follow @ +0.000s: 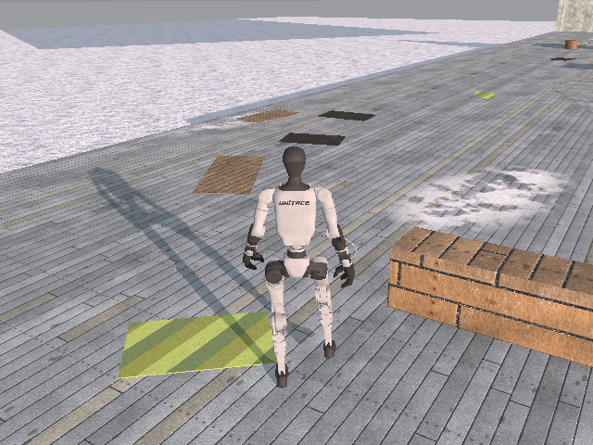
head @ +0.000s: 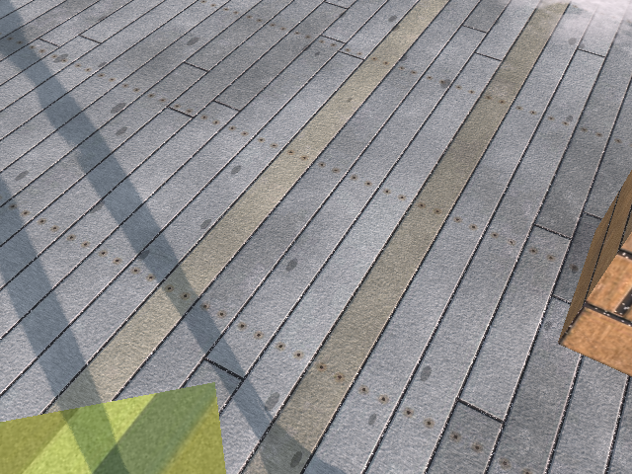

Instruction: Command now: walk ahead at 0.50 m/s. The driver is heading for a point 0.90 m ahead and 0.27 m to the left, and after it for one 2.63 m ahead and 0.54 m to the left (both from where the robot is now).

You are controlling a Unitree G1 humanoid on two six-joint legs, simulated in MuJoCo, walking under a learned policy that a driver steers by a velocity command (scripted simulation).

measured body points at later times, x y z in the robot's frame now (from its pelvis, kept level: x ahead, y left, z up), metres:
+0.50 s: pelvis +0.28 -0.07 +0.00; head +0.30 -0.08 +0.45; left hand +0.31 +0.21 -0.12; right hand +0.42 -0.34 -0.13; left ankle +0.34 +0.11 -0.67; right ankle +0.28 -0.16 -0.75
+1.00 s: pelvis +0.55 +0.04 -0.01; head +0.58 +0.06 +0.44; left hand +0.60 +0.35 -0.11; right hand +0.73 -0.19 -0.12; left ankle +0.54 +0.10 -0.75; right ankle +0.64 -0.12 -0.67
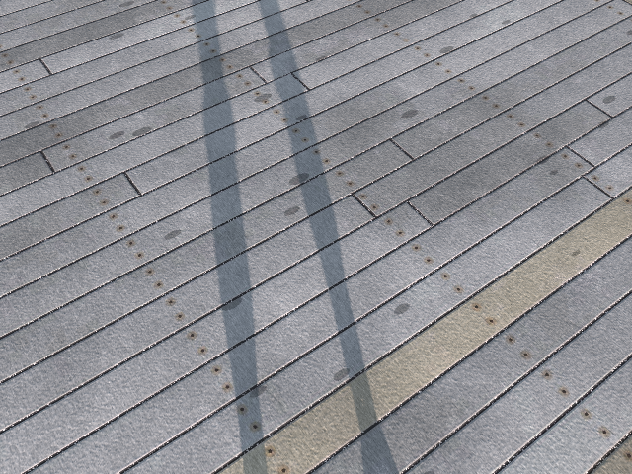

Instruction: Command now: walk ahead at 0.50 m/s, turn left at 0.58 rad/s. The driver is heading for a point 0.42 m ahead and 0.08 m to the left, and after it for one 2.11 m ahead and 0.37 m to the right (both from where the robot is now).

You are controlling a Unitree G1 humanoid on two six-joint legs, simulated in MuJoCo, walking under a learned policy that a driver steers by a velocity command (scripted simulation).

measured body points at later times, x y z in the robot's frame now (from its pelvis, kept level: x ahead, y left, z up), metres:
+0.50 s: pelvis +0.26 -0.06 +0.00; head +0.30 -0.05 +0.45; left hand +0.27 +0.23 -0.11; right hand +0.48 -0.28 -0.10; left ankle +0.26 +0.09 -0.68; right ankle +0.30 -0.15 -0.74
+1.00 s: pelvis +0.34 -0.04 -0.01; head +0.37 -0.06 +0.44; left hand +0.45 +0.25 -0.11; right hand +0.51 -0.31 -0.11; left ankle +0.36 +0.11 -0.74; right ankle +0.35 -0.15 -0.74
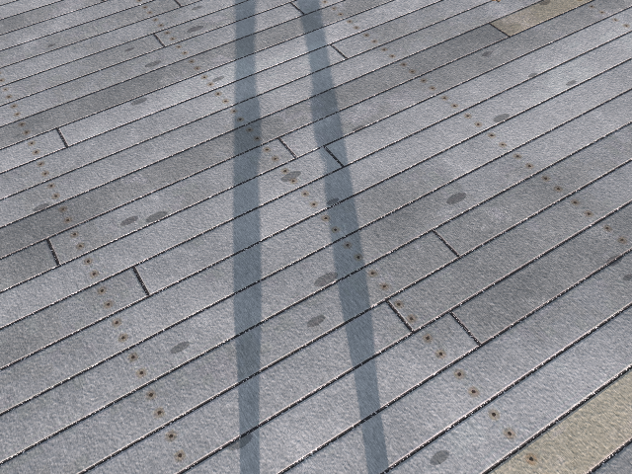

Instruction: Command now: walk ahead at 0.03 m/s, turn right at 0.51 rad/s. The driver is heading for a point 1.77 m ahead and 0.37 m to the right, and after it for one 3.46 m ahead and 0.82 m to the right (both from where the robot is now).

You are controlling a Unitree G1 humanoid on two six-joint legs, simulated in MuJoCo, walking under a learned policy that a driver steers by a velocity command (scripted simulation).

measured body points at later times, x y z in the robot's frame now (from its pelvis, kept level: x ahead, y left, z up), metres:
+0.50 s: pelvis +0.12 +0.00 +0.00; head +0.13 -0.02 +0.45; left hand +0.25 +0.27 -0.10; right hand +0.25 -0.32 -0.07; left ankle +0.21 +0.10 -0.73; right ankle +0.02 -0.10 -0.73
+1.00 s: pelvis +0.20 -0.05 +0.00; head +0.21 -0.07 +0.45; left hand +0.47 +0.09 -0.07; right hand +0.17 -0.34 -0.13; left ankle +0.22 +0.10 -0.73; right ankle +0.17 -0.16 -0.73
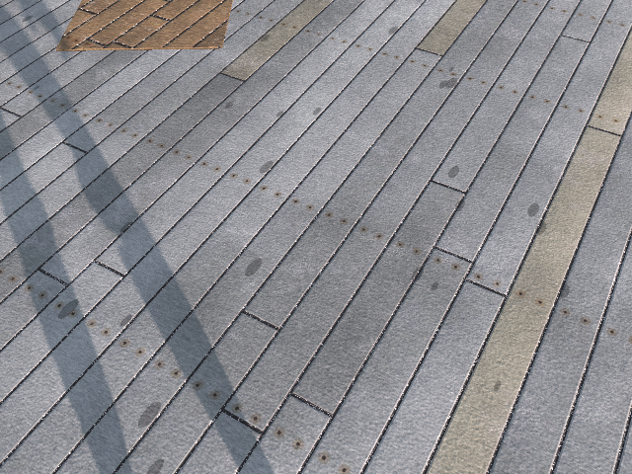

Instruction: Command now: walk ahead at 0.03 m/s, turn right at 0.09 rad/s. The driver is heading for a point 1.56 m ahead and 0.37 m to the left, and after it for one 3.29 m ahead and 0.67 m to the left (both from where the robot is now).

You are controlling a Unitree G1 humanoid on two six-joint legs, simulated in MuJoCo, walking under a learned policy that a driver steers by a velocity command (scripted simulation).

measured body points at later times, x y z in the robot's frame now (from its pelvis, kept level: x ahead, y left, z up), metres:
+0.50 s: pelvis +0.01 +0.00 +0.00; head +0.01 +0.00 +0.45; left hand +0.14 +0.26 -0.11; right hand +0.07 -0.28 -0.13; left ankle -0.04 +0.15 -0.73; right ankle +0.02 -0.11 -0.73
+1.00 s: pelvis +0.15 -0.01 -0.01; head +0.18 -0.01 +0.44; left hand +0.40 +0.22 -0.08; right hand +0.02 -0.26 -0.14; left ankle -0.04 +0.15 -0.73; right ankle +0.28 -0.12 -0.72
